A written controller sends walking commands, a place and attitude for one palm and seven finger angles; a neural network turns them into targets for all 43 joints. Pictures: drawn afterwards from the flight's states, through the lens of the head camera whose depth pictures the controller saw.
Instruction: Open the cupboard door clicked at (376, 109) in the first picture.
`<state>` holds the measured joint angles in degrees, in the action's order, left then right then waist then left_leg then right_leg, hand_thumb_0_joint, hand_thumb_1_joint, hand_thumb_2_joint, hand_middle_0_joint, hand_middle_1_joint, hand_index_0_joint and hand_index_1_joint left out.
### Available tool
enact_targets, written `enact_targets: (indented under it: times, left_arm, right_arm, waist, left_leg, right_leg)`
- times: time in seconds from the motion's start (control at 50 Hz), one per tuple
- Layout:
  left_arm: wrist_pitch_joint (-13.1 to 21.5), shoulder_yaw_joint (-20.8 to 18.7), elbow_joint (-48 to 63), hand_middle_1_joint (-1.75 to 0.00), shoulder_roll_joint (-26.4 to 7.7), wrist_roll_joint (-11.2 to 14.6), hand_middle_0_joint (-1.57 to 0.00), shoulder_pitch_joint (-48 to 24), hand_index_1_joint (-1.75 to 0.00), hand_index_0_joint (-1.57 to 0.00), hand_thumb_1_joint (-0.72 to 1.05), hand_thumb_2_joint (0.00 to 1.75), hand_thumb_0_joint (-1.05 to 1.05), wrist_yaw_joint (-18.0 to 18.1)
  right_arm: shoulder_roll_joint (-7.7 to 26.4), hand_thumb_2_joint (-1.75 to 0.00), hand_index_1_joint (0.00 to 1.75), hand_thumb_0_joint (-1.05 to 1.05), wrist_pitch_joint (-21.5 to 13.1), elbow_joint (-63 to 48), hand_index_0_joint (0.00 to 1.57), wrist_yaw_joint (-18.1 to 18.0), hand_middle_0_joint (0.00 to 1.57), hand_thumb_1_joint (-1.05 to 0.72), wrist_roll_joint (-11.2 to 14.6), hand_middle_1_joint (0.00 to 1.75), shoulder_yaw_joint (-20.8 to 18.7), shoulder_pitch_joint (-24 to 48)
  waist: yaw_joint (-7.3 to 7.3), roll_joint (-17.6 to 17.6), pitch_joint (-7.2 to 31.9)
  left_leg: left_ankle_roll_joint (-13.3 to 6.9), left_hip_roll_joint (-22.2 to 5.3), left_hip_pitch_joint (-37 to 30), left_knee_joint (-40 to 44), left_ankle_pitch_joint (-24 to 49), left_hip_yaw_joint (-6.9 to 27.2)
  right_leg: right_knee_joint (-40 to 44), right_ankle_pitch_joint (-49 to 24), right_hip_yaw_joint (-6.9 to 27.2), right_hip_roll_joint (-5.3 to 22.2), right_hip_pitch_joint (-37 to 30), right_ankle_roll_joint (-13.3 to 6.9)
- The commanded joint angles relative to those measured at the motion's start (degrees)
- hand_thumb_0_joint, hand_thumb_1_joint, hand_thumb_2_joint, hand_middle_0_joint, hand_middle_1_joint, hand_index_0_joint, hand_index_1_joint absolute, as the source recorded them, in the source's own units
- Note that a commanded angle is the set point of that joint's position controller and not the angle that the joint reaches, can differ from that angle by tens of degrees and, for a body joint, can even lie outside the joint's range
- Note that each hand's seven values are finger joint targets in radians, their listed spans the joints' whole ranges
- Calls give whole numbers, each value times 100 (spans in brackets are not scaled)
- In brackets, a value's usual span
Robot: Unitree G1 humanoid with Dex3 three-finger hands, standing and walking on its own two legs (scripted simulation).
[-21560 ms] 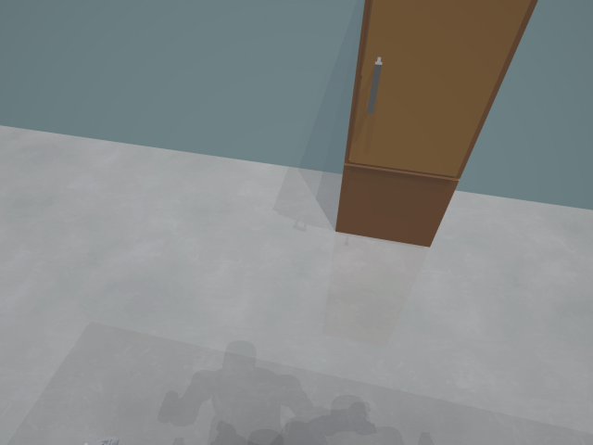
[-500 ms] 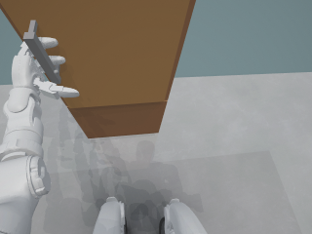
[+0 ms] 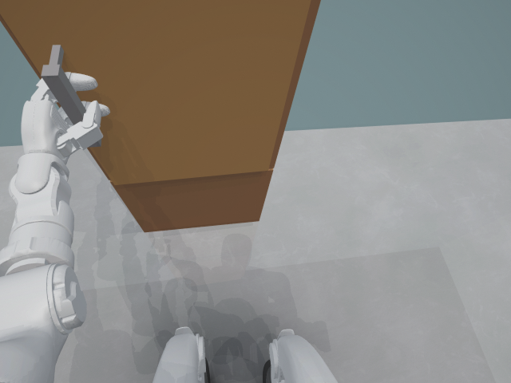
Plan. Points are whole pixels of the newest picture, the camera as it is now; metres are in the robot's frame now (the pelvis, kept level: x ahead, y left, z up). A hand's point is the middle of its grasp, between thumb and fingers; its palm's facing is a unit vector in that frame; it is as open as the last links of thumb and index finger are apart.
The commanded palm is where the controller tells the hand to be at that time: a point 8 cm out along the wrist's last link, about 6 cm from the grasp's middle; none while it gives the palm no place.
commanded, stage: close the thumb around the handle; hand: left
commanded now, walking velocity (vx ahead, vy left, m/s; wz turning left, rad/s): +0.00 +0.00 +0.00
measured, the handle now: (77, 101) +0.53 +0.25 +0.06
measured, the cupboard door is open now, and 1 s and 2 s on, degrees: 1 35 47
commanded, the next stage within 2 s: pull the door open along its arc in 0.08 s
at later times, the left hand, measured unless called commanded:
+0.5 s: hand (96, 150) +0.45 +0.21 +0.06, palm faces +0.06 -1.00 +0.00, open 5.6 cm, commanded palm +0.39 +0.25 +0.06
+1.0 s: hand (165, 234) +0.32 +0.10 +0.07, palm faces +0.48 -0.88 +0.02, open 5.8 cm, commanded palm +0.25 +0.12 +0.06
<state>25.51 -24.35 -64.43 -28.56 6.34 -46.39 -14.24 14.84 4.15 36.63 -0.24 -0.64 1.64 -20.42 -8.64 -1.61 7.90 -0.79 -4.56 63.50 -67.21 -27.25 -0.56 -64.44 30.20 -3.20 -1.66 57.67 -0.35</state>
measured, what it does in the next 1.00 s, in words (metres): stands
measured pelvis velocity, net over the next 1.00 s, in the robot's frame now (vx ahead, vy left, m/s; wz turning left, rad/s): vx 0.01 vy -0.02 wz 0.07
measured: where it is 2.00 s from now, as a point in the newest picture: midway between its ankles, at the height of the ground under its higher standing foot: outside the picture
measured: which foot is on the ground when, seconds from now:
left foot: down 0.00-1.00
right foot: down 0.00-1.00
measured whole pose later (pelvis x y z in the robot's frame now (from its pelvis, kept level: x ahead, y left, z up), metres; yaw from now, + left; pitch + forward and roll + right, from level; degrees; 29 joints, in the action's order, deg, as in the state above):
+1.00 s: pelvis +0.01 -0.02 +0.02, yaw +4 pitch +15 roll -1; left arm 20.9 6.3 -16.4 5.2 -4.5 0.2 32.0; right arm 10.1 1.2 31.7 3.0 -4.4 -0.1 -10.8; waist 0.2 -1.2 10.1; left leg 0.6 -2.1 50.2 -61.6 -26.2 0.5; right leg -61.4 31.5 -4.4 0.4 44.6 -1.5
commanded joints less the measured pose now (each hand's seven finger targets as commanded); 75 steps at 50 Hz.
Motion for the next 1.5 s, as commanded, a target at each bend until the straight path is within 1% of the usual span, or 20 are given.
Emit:
enact_targets:
  times: [0.0,0.06,0.18,0.32,0.4,0.44,0.5,0.54,0.56,0.58,0.62,0.7,0.76,0.82,0.96,1.08,1.14,1.24,1.34,1.48]
  left_arm:
    - [410,-127,1218,-135,-1473,119,-40,-2212,-135,-40,90,90,0,-66]
    - [433,-327,1269,-135,-1683,155,-40,-2241,-135,-40,90,90,0,-64]
    - [444,-29,1335,-135,-1319,163,-40,-2331,-135,-40,90,90,0,-63]
    - [476,-62,1646,-135,-1060,282,-40,-1095,-135,-40,90,90,0,-44]
    - [396,185,2301,-135,-617,445,-40,-252,-135,-40,90,90,0,-44]
    - [394,284,2787,-135,-447,497,-40,311,-135,-40,90,90,0,-16]
    - [321,542,3249,-135,13,642,-40,954,-135,-40,90,90,0,73]
    - [375,663,3777,-135,222,686,-40,1501,-135,-40,90,90,0,170]
    - [330,-25,4133,-135,537,1094,-40,1599,-135,-40,90,90,0,1033]
    - [251,542,4097,-135,1093,923,-40,1988,-135,-40,90,90,0,1479]
    - [264,666,4437,-135,1257,585,-40,2247,-135,-40,90,90,0,2262]
    - [251,1515,5134,-135,2097,-364,-40,2401,-135,-40,90,90,0,3628]
    - [133,2211,5365,-135,2720,-850,-40,2699,-135,-40,90,90,0,4247]
    - [67,2768,5661,-135,3104,-1134,-40,2931,-135,-40,90,90,0,4500]
    - [-34,3772,6357,-135,3826,-1293,-40,3973,-135,-40,90,90,0,4519]
    - [-222,4253,6967,-135,4112,-1518,-40,5203,-135,-40,90,90,0,4583]
    - [-410,4232,7126,-135,4181,-1331,-40,6051,-135,-40,90,90,0,4544]
    - [-519,3731,6990,-135,3790,-1258,-40,4745,-135,-40,90,90,0,4791]
    - [-401,3716,6868,-131,3827,-1292,-38,4990,-131,-38,55,75,0,4721]
    - [-289,3696,6977,-126,3658,-1237,-34,5089,-126,-34,6,54,0,4468]
  right_arm:
    - [1038,-90,30,0,-81,-304,20,-71,20,-90,23,30,-358,-818]
    - [1078,-90,30,0,-83,-304,20,-96,20,-90,18,30,-368,-826]
    - [1031,-90,30,0,-93,-344,20,-75,20,-90,22,30,-358,-764]
    - [1006,-90,30,0,-70,-510,20,-14,20,-90,40,30,-406,-688]
    - [946,-90,30,0,-46,-694,20,27,20,-90,113,30,-444,-502]
    - [917,-90,30,0,-69,-799,20,48,20,-90,140,30,-462,-410]
    - [854,-90,30,0,-116,-901,20,73,20,-90,175,30,-474,-256]
    - [826,-90,30,0,-183,-980,20,86,20,-90,186,30,-494,-162]
    - [621,-90,30,0,-272,-1004,20,74,20,-90,114,30,-463,54]
    - [607,-90,30,0,-349,-1017,20,120,20,-90,75,30,-449,98]
    - [601,-90,30,0,-411,-976,20,180,20,-90,-38,30,-453,132]
    - [471,-90,30,0,-409,-998,20,332,20,-90,-248,30,-462,358]
    - [417,-90,30,0,-407,-1058,20,382,20,-90,-318,30,-501,537]
    - [379,-90,30,0,-434,-1103,20,344,20,-90,-355,30,-525,677]
    - [159,-90,30,0,-587,-1264,20,255,20,-90,-344,30,-415,1080]
    - [20,-90,30,0,-858,-1470,20,221,20,-90,-354,30,-290,1323]
    - [-29,-90,30,0,-930,-1574,20,213,20,-90,-320,30,-231,1463]
    - [-4,-90,30,0,-950,-1366,20,110,20,-90,-355,30,-191,1537]
    - [-36,-90,30,0,-1006,-1362,20,82,20,-90,-369,30,-244,1429]
    - [24,-90,30,0,-977,-1347,20,68,20,-90,-366,30,-288,1249]
  waist:
    - [-27,-690,2573]
    - [51,-715,2701]
    - [-34,-731,2651]
    - [276,-582,2803]
    - [366,-290,2661]
    - [493,-463,2757]
    - [482,-169,2333]
    - [581,-293,2394]
    - [1086,-275,2330]
    - [823,-170,2044]
    - [837,93,1893]
    - [805,-204,2034]
    - [691,164,2024]
    - [621,372,1947]
    - [655,339,1654]
    - [755,275,1427]
    - [876,497,1308]
    - [699,550,879]
    - [803,635,1403]
    - [710,776,1394]
  left_leg:
    - [-81,226,-2628,612,2075,323]
    - [-63,216,-2737,616,2123,368]
    - [-66,229,-2705,603,2034,349]
    - [-40,254,-2877,749,2299,295]
    - [-64,291,-2794,921,2112,186]
    - [-31,289,-2987,987,2363,176]
    - [-57,320,-2813,1092,2131,101]
    - [-33,312,-3003,1147,2331,105]
    - [43,326,-2813,1255,2327,69]
    - [61,316,-2765,1272,2169,63]
    - [69,308,-2601,1255,2092,100]
    - [109,308,-2821,1236,2132,124]
    - [73,327,-2804,1207,1977,145]
    - [38,340,-2805,1213,1762,155]
    - [7,409,-2831,1283,1522,140]
    - [-4,466,-2685,1243,1295,154]
    - [8,512,-2594,1255,1205,142]
    - [25,553,-2312,1022,803,180]
    - [35,580,-2271,958,995,160]
    - [41,571,-2058,904,1057,206]
  right_leg:
    - [817,-2011,126,-190,-640,-62]
    - [780,-1959,112,-184,-614,-79]
    - [785,-1909,117,-184,-541,-58]
    - [799,-2165,73,-199,-919,-98]
    - [947,-2226,67,-199,-1251,-65]
    - [918,-2416,46,-186,-1343,-90]
    - [1067,-2399,40,-185,-1489,-56]
    - [1038,-2507,25,-174,-1545,-76]
    - [1055,-2386,-52,-146,-1667,-59]
    - [1067,-2228,-98,-158,-1537,-27]
    - [1004,-2155,-121,-143,-1563,-36]
    - [875,-2078,-131,-59,-1481,-79]
    - [951,-2071,-138,-39,-1592,-76]
    - [1064,-2006,-104,-29,-1694,-90]
    - [1285,-1961,-54,71,-1918,-120]
    - [1344,-1755,-32,124,-1922,-138]
    - [1465,-1755,5,133,-2081,-112]
    - [1626,-1223,243,239,-1626,-17]
    - [1605,-1845,484,366,-2003,67]
    - [1645,-2533,745,533,-2306,185]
